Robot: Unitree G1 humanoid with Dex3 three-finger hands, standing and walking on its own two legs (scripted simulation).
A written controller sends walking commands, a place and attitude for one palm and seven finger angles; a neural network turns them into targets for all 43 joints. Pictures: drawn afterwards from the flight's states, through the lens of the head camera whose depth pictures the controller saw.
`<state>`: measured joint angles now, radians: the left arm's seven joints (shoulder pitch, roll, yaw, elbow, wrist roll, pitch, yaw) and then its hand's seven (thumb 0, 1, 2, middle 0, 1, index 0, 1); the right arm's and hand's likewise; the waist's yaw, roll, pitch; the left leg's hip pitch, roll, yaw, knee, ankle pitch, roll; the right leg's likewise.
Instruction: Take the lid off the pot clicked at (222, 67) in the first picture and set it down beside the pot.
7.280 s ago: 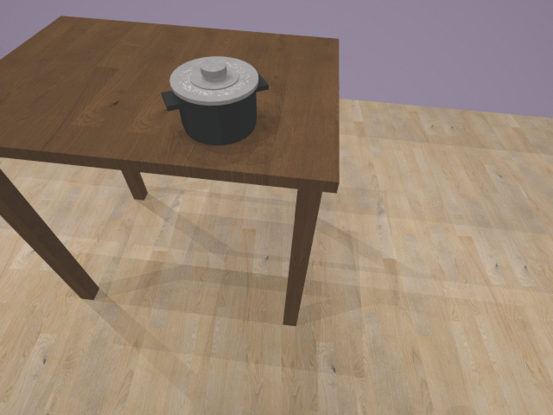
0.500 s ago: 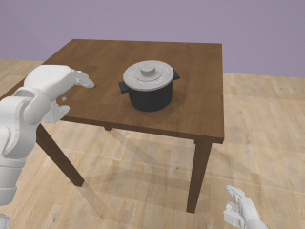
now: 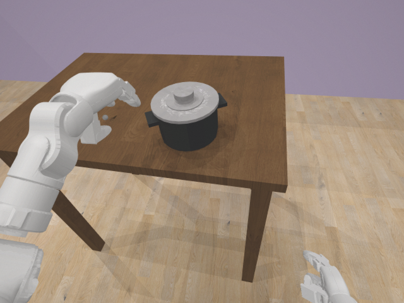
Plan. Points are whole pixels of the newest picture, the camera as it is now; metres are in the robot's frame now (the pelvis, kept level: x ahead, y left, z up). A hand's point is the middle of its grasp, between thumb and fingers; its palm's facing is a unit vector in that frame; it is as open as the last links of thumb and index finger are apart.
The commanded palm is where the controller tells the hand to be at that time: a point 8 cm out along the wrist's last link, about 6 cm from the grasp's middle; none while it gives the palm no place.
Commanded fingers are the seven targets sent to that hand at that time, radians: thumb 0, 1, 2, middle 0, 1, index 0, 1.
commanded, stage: move the open hand above the knob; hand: left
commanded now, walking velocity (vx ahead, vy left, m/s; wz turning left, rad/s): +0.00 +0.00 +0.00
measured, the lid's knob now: (183, 93) +0.54 +0.10 +0.15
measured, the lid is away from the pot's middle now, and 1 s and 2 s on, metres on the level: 0.00 0.00 0.00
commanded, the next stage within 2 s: lower the open fingers around the knob in 1.86 s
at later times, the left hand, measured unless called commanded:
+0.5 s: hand (142, 95) +0.44 +0.16 +0.22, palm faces -0.17 -0.02 -0.99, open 9.9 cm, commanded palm +0.42 +0.16 +0.29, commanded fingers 0.00 -0.37 1.67 -0.88 -0.08 -0.88 -0.08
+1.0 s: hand (172, 76) +0.50 +0.11 +0.22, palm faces -0.22 -0.01 -0.98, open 9.9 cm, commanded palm +0.49 +0.11 +0.29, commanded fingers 0.00 -0.37 1.67 -0.88 -0.08 -0.88 -0.08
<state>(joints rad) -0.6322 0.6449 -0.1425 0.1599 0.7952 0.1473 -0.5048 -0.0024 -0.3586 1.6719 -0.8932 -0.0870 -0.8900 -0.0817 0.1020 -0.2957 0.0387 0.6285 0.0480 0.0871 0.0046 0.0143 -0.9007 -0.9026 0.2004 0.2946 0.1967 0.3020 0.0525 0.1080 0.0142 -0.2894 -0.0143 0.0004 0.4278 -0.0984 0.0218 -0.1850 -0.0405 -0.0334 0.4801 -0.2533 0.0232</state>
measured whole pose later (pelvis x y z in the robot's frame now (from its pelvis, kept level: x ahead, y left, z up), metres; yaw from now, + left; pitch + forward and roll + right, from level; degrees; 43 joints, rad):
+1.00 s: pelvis +0.04 +0.00 +0.00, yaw +0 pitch +3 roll +1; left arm -1.12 0.43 -0.35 0.67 0.86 0.29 -0.50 0.00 -0.36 1.67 -0.89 -0.09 -0.89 -0.08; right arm 0.14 -0.28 0.03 0.68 0.06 0.16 0.02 0.01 -0.90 -0.90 0.20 0.29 0.20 0.30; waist -0.02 0.07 -0.03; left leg -0.34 -0.03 0.01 0.45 -0.16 0.02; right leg -0.24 -0.05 -0.02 0.50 -0.31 0.02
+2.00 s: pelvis +0.05 +0.00 +0.00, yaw -1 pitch +4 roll +1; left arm -1.19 0.41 -0.35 0.76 0.87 0.29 -0.50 0.00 -0.36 1.67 -0.89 -0.09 -0.89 -0.08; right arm 0.15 -0.26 0.04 0.67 0.06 0.18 0.01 0.01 -0.90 -0.90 0.20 0.29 0.20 0.30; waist -0.03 0.06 -0.05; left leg -0.36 -0.02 0.02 0.46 -0.18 0.02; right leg -0.26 -0.05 -0.01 0.50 -0.32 0.02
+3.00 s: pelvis +0.06 -0.01 +0.00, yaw -1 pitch +5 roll +1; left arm -1.11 0.38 -0.34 0.81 0.86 0.33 -0.47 0.00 -0.28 1.49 -0.80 -0.22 -0.80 -0.22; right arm 0.16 -0.27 0.04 0.69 0.06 0.19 -0.01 0.01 -0.90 -0.90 0.20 0.29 0.20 0.30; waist -0.04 0.06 -0.06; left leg -0.37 -0.02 0.02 0.48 -0.20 0.02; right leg -0.26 -0.04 -0.01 0.51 -0.34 0.02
